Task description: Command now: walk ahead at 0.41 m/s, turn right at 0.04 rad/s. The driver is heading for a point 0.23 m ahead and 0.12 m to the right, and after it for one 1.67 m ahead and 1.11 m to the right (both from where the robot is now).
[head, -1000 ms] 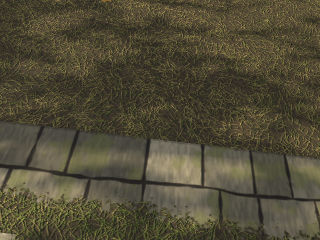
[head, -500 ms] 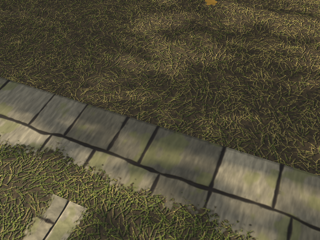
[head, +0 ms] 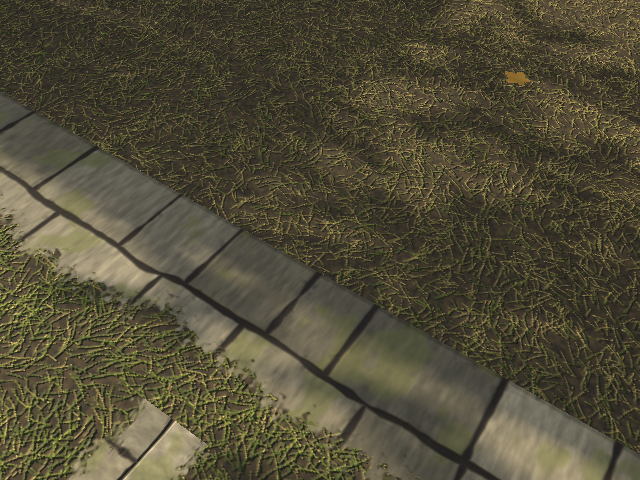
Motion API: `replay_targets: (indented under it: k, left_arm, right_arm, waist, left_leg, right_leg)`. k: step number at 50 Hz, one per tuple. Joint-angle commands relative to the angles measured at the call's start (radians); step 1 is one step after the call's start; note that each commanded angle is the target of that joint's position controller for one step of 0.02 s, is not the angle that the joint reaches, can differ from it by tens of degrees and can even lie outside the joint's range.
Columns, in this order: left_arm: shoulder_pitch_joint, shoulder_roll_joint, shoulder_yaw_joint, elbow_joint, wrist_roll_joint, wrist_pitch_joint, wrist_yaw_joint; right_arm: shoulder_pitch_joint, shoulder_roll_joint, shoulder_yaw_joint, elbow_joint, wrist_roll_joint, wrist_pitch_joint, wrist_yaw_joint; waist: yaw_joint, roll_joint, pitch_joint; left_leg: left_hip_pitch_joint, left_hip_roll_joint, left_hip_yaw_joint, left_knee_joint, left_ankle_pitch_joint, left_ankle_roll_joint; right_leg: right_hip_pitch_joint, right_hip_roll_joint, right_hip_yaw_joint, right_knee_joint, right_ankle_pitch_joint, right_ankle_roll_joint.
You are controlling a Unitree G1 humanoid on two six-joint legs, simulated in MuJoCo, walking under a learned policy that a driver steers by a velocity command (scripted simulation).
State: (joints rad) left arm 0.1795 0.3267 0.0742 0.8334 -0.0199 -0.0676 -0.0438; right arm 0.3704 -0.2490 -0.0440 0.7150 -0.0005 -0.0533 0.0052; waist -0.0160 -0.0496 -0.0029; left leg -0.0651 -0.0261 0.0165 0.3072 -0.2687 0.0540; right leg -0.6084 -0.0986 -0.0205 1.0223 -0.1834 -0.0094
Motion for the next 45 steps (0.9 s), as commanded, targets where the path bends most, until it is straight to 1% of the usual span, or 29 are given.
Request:
replay_targets:
  k: [1,4,6,8,11,12,13,14,15,16,17,18,19,21,22,24,26,28,30,33,35,36,37,38,39,40,41,42,45]
  left_arm:
    - [-0.093,0.050,0.005,-0.074,-0.003,-0.008,-0.002]
    - [-0.154,0.017,-0.010,-0.105,-0.003,-0.009,-0.009]
    - [-0.213,-0.003,-0.021,-0.135,0.005,-0.015,-0.020]
    - [-0.226,0.002,-0.021,-0.157,0.005,-0.016,-0.033]
    - [-0.134,0.061,0.004,-0.163,0.013,-0.016,-0.048]
    - [-0.035,0.095,0.021,-0.143,0.013,-0.014,-0.046]
    - [0.079,0.132,0.041,-0.123,0.013,-0.014,-0.033]
    - [0.175,0.190,0.053,-0.125,0.017,-0.008,-0.009]
    - [0.129,0.266,0.053,-0.154,0.040,-0.008,0.001]
    - [0.144,0.211,0.050,-0.176,0.032,0.003,0.005]
    - [0.065,0.174,0.042,-0.197,0.018,0.012,0.009]
    - [0.008,0.129,0.030,-0.203,-0.001,0.021,0.016]
    - [-0.032,0.107,0.021,-0.216,-0.004,0.030,0.023]
    - [-0.068,0.116,0.025,-0.227,0.021,0.038,0.027]
    - [-0.076,0.120,0.028,-0.225,0.024,0.037,0.028]
    - [-0.062,0.138,0.037,-0.220,0.025,0.039,0.037]
    - [-0.062,0.153,0.043,-0.223,0.015,0.054,0.049]
    - [-0.072,0.151,0.044,-0.231,0.005,0.073,0.060]
    - [-0.074,0.149,0.043,-0.238,0.006,0.087,0.066]
    - [-0.054,0.144,0.043,-0.242,0.008,0.099,0.064]
    - [-0.065,0.128,0.037,-0.249,-0.002,0.107,0.065]
    - [-0.043,0.096,0.027,-0.251,-0.004,0.108,0.067]
    - [-0.006,0.034,0.011,-0.262,0.006,0.106,0.063]
    - [-0.028,0.089,0.028,-0.294,0.007,0.089,0.058]
    - [0.005,0.161,0.052,-0.268,0.013,0.085,0.055]
    - [0.020,0.168,0.061,-0.240,0.002,0.093,0.055]
    - [0.036,0.142,0.059,-0.221,-0.001,0.107,0.062]
    - [0.031,0.118,0.052,-0.224,-0.001,0.118,0.063]
    - [-0.038,0.057,0.032,-0.262,-0.010,0.126,0.056]
  right_arm:
    - [-0.019,-0.165,-0.047,-0.055,-0.006,-0.026,-0.016]
    - [-0.032,-0.167,-0.045,-0.041,-0.016,-0.029,-0.022]
    - [-0.007,-0.177,-0.047,-0.021,-0.013,-0.028,-0.031]
    - [0.002,-0.188,-0.051,-0.006,-0.006,-0.020,-0.038]
    - [-0.039,-0.220,-0.061,-0.020,0.005,0.002,-0.060]
    - [-0.055,-0.226,-0.063,-0.030,0.002,0.012,-0.067]
    - [-0.075,-0.226,-0.061,-0.041,0.005,0.016,-0.069]
    - [-0.051,-0.189,-0.045,-0.063,-0.014,0.005,-0.063]
    - [0.133,-0.053,-0.006,-0.079,-0.042,-0.011,-0.038]
    - [0.090,-0.167,-0.019,-0.057,-0.013,-0.026,-0.019]
    - [-0.024,-0.206,-0.031,-0.092,0.021,-0.025,-0.015]
    - [-0.082,-0.203,-0.030,-0.107,0.012,-0.019,-0.025]
    - [-0.108,-0.203,-0.033,-0.110,-0.002,-0.004,-0.037]
    - [-0.070,-0.187,-0.034,-0.113,-0.011,0.024,-0.045]
    - [-0.048,-0.159,-0.027,-0.109,-0.015,0.029,-0.049]
    - [-0.052,-0.135,-0.018,-0.108,-0.023,0.030,-0.062]
    - [-0.071,-0.134,-0.017,-0.110,-0.022,0.034,-0.065]
    - [-0.112,-0.134,-0.018,-0.121,-0.014,0.038,-0.062]
    - [-0.151,-0.133,-0.020,-0.134,-0.008,0.033,-0.055]
    - [-0.169,-0.141,-0.027,-0.142,0.000,0.012,-0.042]
    - [-0.121,-0.142,-0.038,-0.128,0.005,-0.002,-0.034]
    - [-0.099,-0.182,-0.052,-0.124,-0.003,-0.006,-0.036]
    - [-0.134,-0.270,-0.071,-0.146,-0.028,0.004,-0.045]
    - [-0.132,-0.276,-0.077,-0.134,-0.064,0.012,-0.038]
    - [-0.153,-0.219,-0.063,-0.156,-0.054,0.012,-0.039]
    - [-0.180,-0.177,-0.053,-0.159,-0.039,0.015,-0.043]
    - [-0.206,-0.161,-0.049,-0.164,-0.023,0.020,-0.045]
    - [-0.213,-0.156,-0.046,-0.163,-0.012,0.024,-0.048]
    - [-0.182,-0.168,-0.054,-0.148,-0.021,0.041,-0.056]
  waist:
    - [-0.015,0.127,0.055]
    - [-0.029,0.133,0.103]
    - [-0.052,0.127,0.116]
    - [-0.051,0.133,0.105]
    - [0.009,0.185,0.008]
    - [0.055,0.193,-0.053]
    - [0.118,0.165,-0.115]
    - [0.148,0.036,-0.221]
    - [0.000,-0.205,-0.381]
    - [0.092,-0.068,-0.536]
    - [0.093,-0.023,-0.376]
    - [0.065,0.071,-0.220]
    - [0.037,0.093,-0.131]
    - [-0.016,0.027,-0.066]
    - [-0.030,0.000,-0.064]
    - [-0.023,-0.014,-0.102]
    - [-0.013,-0.021,-0.148]
    - [0.002,-0.045,-0.149]
    - [0.019,-0.076,-0.128]
    - [0.037,-0.110,-0.126]
    - [-0.002,-0.117,-0.126]
    - [-0.003,-0.079,-0.132]
    - [0.046,0.161,-0.127]
    - [0.045,0.385,-0.094]
    - [0.038,0.283,-0.099]
    - [0.041,0.207,-0.087]
    - [0.048,0.171,-0.078]
    - [0.038,0.174,-0.061]
    - [0.000,0.220,-0.056]
  left_leg:
    - [0.094,0.239,-0.126,-0.174,0.304,0.129]
    - [0.006,0.203,0.002,-0.190,0.409,0.095]
    - [-0.017,0.209,0.054,-0.175,0.513,0.079]
    - [0.034,0.228,0.079,-0.121,0.617,0.068]
    - [0.139,0.245,0.089,0.079,0.974,0.036]
    - [0.143,0.234,0.094,0.214,1.054,0.020]
    - [0.080,0.198,0.115,0.410,1.011,-0.013]
    - [-0.139,0.130,0.113,0.720,0.606,-0.065]
    - [-0.528,-0.066,0.002,1.124,-0.460,-0.137]
    - [-0.544,-0.050,-0.182,1.230,-0.404,-0.127]
    - [-0.598,0.000,-0.174,1.188,-0.320,-0.107]
    - [-0.617,0.038,-0.140,1.101,-0.244,-0.102]
    - [-0.586,0.061,-0.129,1.034,-0.203,-0.106]
    - [-0.468,0.071,-0.116,0.927,-0.163,-0.110]
    - [-0.440,0.069,-0.100,0.859,-0.161,-0.119]
    - [-0.427,0.054,-0.087,0.750,-0.134,-0.140]
    - [-0.422,0.050,-0.099,0.679,-0.070,-0.153]
    - [-0.414,0.040,-0.107,0.603,-0.011,-0.156]
    - [-0.402,0.029,-0.112,0.522,0.000,-0.152]
    - [-0.360,0.007,-0.112,0.381,-0.035,-0.134]
    - [-0.246,-0.001,-0.095,0.153,0.057,-0.105]
    - [-0.142,0.086,-0.149,0.068,0.118,-0.072]
    - [-0.063,0.322,-0.363,0.029,0.258,0.032]
    - [-0.095,0.444,-0.563,0.000,0.428,0.190]
    - [-0.091,0.443,-0.515,0.023,0.456,0.214]
    - [-0.091,0.374,-0.393,0.052,0.457,0.168]
    - [-0.079,0.314,-0.306,0.072,0.446,0.127]
    - [-0.075,0.300,-0.258,0.078,0.480,0.121]
    - [-0.041,0.268,-0.155,0.064,0.485,0.130]
  right_leg:
    - [-0.205,-0.018,0.035,-0.082,0.145,0.020]
    - [-0.102,0.025,0.011,-0.279,0.264,0.022]
    - [-0.027,0.056,-0.024,-0.374,0.315,0.012]
    - [-0.001,0.080,-0.035,-0.429,0.300,-0.006]
    - [0.086,0.145,-0.073,-0.450,0.178,-0.051]
    - [0.187,0.179,-0.085,-0.460,0.150,-0.069]
    - [0.358,0.197,-0.070,-0.539,0.238,-0.100]
    - [0.641,0.047,0.123,-0.526,0.539,-0.169]
    - [0.993,-0.264,0.601,-0.440,0.923,-0.412]
    - [0.982,-0.271,0.695,-0.556,0.695,-0.452]
    - [0.844,-0.219,0.569,-0.610,0.502,-0.399]
    - [0.661,-0.161,0.481,-0.658,0.352,-0.341]
    - [0.500,-0.124,0.434,-0.696,0.280,-0.313]
    - [0.284,-0.068,0.378,-0.750,0.241,-0.299]
    - [0.239,-0.049,0.341,-0.747,0.301,-0.294]
    - [0.236,-0.033,0.314,-0.718,0.414,-0.286]
    - [0.259,-0.022,0.324,-0.696,0.322,-0.264]
    - [0.251,0.002,0.351,-0.700,0.105,-0.232]
    - [0.247,0.011,0.390,-0.698,-0.034,-0.213]
    - [0.304,0.000,0.462,-0.646,0.003,-0.199]
    - [0.319,0.024,0.484,-0.576,0.069,-0.160]
    - [0.267,0.068,0.454,-0.504,-0.006,-0.112]
    - [0.130,0.176,0.291,-0.292,-0.257,-0.045]
    - [-0.024,0.245,0.148,-0.079,-0.461,0.002]
    - [-0.035,0.184,0.169,0.093,-0.425,0.034]
    - [-0.038,0.174,0.157,0.159,-0.361,0.056]
    - [-0.047,0.163,0.139,0.203,-0.313,0.078]
    - [-0.067,0.154,0.128,0.228,-0.273,0.095]
    - [-0.053,0.132,0.056,0.110,-0.218,0.118]
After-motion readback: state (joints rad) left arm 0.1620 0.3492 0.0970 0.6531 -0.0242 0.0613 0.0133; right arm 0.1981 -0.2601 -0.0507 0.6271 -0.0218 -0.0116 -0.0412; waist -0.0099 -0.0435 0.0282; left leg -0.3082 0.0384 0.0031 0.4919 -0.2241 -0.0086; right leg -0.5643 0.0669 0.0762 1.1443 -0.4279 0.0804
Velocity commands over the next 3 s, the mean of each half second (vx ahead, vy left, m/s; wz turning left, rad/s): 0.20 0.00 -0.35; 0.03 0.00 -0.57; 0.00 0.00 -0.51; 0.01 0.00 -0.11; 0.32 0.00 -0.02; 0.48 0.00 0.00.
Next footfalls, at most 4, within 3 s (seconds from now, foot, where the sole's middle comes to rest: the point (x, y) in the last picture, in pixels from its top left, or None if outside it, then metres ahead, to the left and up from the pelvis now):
0.28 right None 0.30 -0.12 -0.78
0.72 left None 0.38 0.10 -0.78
1.12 right None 0.21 -0.12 -0.78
1.58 left None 0.38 0.04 -0.78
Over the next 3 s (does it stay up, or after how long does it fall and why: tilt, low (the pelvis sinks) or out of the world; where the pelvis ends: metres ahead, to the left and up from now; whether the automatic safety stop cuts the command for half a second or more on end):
stays up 0.57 -0.30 0.00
